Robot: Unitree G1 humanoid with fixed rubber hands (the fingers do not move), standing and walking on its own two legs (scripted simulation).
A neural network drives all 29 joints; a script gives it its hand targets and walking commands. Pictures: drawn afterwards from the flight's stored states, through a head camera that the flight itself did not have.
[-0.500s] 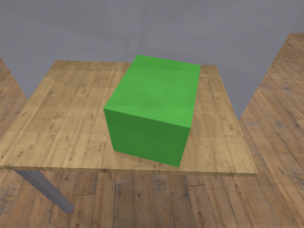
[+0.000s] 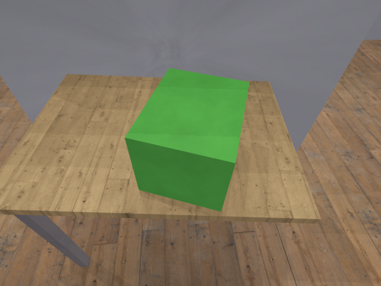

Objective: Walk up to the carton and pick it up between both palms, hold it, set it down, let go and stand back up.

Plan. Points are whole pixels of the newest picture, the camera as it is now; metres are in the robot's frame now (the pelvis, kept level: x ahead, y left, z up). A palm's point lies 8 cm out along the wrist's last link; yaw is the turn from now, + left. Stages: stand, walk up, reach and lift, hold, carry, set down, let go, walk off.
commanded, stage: stand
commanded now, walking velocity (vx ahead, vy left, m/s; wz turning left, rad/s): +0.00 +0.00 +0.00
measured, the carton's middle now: (193, 136) +0.48 +0.01 +0.02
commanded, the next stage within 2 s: none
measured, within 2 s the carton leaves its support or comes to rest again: neither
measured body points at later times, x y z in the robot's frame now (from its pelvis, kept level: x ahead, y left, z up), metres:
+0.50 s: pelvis +0.00 +0.00 +0.00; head +0.01 +0.00 +0.45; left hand +0.04 +0.26 -0.13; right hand +0.04 -0.27 -0.14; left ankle +0.03 +0.12 -0.74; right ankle +0.00 -0.10 -0.74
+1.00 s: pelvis +0.01 +0.00 +0.00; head +0.01 +0.00 +0.45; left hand +0.04 +0.26 -0.13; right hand +0.04 -0.26 -0.14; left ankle +0.03 +0.12 -0.74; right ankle +0.00 -0.10 -0.74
